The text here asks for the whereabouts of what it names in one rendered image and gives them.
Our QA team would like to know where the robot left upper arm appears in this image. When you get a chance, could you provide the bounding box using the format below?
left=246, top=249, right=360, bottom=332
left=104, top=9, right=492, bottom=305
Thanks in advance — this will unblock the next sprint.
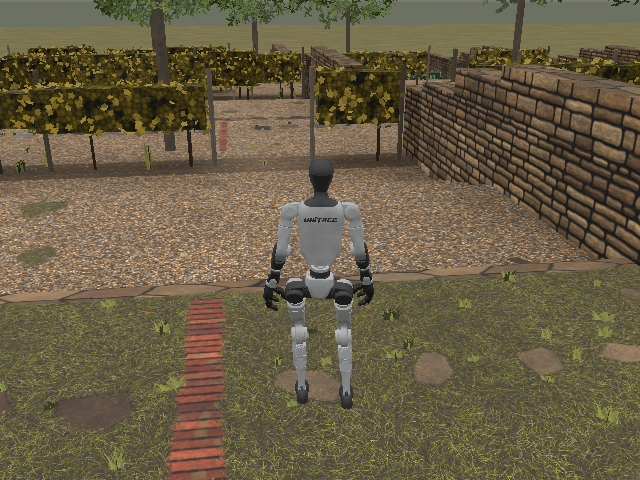
left=275, top=202, right=300, bottom=258

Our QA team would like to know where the robot right thigh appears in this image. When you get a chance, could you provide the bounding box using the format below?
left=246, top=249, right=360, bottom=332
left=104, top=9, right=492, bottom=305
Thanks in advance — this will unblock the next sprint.
left=333, top=279, right=353, bottom=347

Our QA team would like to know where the left robot hand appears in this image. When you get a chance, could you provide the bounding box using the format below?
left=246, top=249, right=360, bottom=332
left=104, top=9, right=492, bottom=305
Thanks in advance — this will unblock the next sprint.
left=263, top=285, right=286, bottom=311

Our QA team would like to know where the right robot hand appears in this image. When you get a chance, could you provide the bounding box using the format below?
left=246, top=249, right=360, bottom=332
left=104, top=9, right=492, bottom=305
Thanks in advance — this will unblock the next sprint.
left=353, top=281, right=374, bottom=306

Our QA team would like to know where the robot right forearm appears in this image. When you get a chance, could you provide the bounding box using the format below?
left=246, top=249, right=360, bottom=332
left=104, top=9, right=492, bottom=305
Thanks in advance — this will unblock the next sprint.
left=355, top=242, right=373, bottom=285

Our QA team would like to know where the robot right upper arm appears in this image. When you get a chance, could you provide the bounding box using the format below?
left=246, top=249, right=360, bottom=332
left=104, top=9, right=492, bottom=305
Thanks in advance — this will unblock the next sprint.
left=342, top=202, right=366, bottom=257

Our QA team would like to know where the robot left forearm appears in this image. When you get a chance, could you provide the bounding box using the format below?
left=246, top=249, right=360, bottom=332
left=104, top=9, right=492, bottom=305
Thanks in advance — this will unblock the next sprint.
left=266, top=242, right=286, bottom=288

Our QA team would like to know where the robot right shin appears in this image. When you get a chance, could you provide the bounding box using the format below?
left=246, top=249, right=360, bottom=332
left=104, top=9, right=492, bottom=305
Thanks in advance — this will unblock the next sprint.
left=338, top=329, right=352, bottom=396

